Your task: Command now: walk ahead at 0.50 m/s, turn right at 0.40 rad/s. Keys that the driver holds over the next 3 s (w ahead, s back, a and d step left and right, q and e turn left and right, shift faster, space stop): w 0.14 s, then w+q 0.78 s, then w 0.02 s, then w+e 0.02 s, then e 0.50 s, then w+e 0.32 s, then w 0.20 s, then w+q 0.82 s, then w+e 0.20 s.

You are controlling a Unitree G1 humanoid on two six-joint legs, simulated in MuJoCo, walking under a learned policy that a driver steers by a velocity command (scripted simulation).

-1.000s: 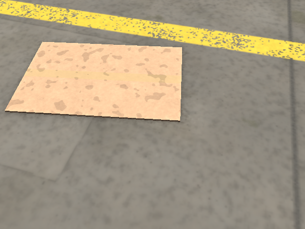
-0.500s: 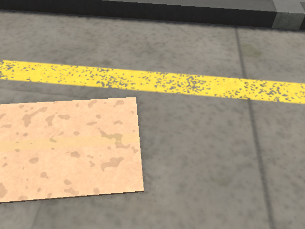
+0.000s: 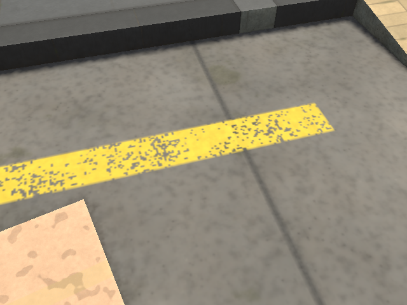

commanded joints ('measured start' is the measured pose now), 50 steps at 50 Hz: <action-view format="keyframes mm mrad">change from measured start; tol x32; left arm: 1 21 -12 -6 -94 4 1 -5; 50 -77 50 7 -75 38 -50 6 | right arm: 1 -12 -91 -26 -21 6 -18 16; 50 27 -148 -49 -90 11 27 14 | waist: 1 29 118 -9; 15 116 -285 -259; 34 63 -31 89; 40 -36 319 -239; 50 29 69 -35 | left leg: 1 86 239 -258 -292 17 204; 12 101 233 -163 -158 49 147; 17 -564 67 -120 799 -295 24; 29 -390 112 -78 347 218 -6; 38 54 -60 120 102 4 144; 41 789 338 -872 -172 -187 429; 50 125 169 -244 -246 483 276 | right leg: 1 -119 -93 39 -129 31 0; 13 445 -25 -61 -833 201 -44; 15 875 -454 533 -965 119 -251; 32 534 -293 -186 -1150 393 -108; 38 579 -257 -294 -689 981 -27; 39 355 -219 -299 -403 773 23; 40 -112 -25 -225 -8 -164 96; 41 -221 22 24 119 -246 79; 50 -75 -129 -13 -321 166 77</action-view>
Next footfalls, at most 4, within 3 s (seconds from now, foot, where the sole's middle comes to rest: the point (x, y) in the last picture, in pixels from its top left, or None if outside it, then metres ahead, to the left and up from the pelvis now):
0.28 right None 0.25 -0.16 -0.77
0.78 left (163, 300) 0.52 0.15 -0.77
1.26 right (195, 221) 0.80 0.05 -0.77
1.64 left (136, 243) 0.72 0.25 -0.77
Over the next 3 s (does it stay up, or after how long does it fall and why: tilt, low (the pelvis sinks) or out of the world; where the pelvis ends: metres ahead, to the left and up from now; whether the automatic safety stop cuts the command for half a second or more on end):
stays up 1.29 0.16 0.01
